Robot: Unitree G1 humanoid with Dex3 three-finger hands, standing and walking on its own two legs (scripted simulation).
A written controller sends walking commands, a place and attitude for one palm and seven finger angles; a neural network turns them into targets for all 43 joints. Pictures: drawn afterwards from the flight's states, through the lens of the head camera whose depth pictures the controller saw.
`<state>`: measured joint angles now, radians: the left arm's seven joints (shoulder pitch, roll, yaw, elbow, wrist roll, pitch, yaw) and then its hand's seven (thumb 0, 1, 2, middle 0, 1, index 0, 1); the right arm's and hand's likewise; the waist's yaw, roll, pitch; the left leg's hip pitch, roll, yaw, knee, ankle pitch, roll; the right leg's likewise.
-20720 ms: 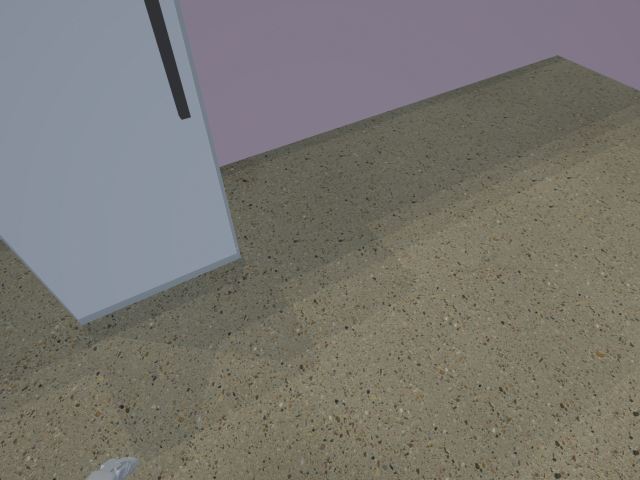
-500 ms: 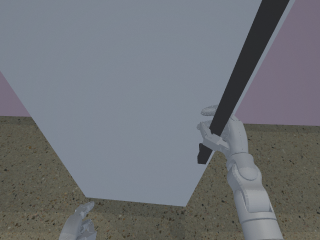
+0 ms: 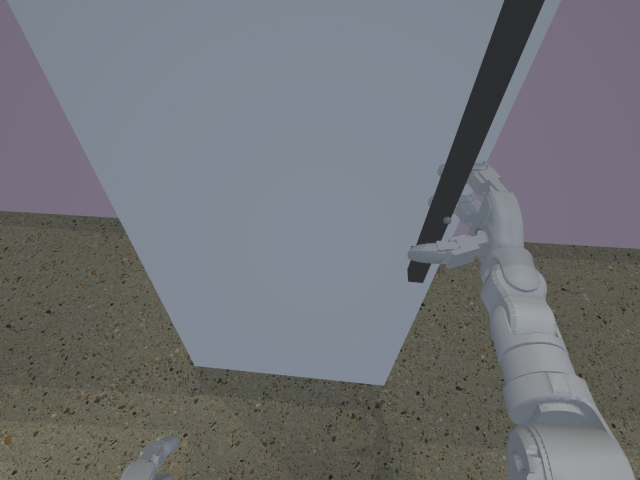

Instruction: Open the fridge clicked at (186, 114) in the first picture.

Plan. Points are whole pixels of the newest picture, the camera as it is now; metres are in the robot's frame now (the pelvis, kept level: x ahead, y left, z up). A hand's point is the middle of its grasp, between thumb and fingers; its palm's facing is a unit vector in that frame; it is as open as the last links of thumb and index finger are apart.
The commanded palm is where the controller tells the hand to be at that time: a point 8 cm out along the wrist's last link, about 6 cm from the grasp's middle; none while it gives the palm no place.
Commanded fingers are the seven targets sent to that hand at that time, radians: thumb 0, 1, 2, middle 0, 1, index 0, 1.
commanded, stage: move the hooked fingers beside the handle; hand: right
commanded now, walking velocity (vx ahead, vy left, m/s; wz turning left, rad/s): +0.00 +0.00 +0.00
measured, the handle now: (458, 148) +0.47 -0.11 +0.20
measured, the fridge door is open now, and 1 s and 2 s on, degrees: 3 1 1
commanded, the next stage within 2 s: feel for the door with the fingertips in 1.72 s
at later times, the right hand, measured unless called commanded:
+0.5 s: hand (455, 215) +0.43 -0.13 +0.12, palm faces -0.06 +1.00 +0.00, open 13.8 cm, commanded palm +0.40 -0.20 +0.12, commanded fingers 0.00 0.50 -0.30 0.30 1.20 0.30 1.20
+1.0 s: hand (484, 216) +0.44 -0.17 +0.12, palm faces -0.03 +1.00 +0.00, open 13.6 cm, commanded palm +0.41 -0.22 +0.12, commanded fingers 0.00 0.50 -0.30 0.30 1.20 0.30 1.20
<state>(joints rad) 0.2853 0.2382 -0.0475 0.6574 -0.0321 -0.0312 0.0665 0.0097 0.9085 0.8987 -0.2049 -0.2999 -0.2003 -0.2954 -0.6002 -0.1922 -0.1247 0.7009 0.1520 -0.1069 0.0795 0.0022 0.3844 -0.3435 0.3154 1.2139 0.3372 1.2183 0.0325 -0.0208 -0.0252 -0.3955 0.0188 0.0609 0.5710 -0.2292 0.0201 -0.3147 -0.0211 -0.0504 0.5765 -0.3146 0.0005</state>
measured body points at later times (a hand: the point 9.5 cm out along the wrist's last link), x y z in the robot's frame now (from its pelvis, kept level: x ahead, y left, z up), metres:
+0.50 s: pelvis -0.01 -0.01 +0.00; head +0.02 +0.00 +0.44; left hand +0.05 +0.25 -0.12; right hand +0.43 -0.19 +0.12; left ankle +0.04 +0.11 -0.73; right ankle -0.01 -0.12 -0.73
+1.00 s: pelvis +0.01 +0.00 +0.00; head +0.05 +0.00 +0.44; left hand +0.10 +0.26 -0.11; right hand +0.43 -0.23 +0.12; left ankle +0.04 +0.11 -0.73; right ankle -0.01 -0.12 -0.73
